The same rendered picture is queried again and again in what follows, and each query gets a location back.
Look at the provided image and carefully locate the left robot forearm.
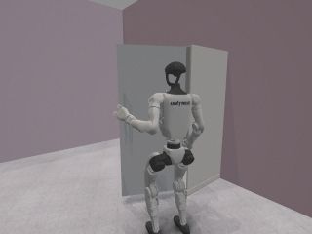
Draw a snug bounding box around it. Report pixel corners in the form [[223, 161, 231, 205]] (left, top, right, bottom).
[[124, 114, 152, 133]]

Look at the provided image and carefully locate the right robot forearm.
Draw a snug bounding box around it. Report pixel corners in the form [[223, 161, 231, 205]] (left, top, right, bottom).
[[186, 129, 204, 145]]

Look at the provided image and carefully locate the handle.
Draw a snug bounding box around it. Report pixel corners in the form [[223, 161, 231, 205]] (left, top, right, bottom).
[[123, 93, 127, 132]]

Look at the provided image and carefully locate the fridge door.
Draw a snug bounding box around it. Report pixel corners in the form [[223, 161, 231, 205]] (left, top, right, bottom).
[[116, 44, 186, 197]]

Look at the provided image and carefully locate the robot right upper arm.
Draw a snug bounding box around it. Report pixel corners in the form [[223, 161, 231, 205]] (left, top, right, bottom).
[[190, 94, 205, 132]]

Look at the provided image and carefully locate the robot left upper arm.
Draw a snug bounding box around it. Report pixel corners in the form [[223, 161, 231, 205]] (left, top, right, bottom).
[[147, 93, 164, 135]]

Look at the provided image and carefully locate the robot right hand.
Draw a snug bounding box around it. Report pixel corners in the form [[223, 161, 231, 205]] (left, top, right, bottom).
[[181, 140, 193, 150]]

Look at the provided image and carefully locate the robot torso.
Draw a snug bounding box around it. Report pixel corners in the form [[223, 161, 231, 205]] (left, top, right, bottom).
[[159, 90, 192, 166]]

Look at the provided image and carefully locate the humanoid robot head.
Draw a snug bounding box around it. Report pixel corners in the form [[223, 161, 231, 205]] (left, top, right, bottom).
[[165, 61, 187, 95]]

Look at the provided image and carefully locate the robot left hand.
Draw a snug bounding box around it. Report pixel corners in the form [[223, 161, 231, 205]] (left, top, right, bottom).
[[113, 104, 130, 121]]

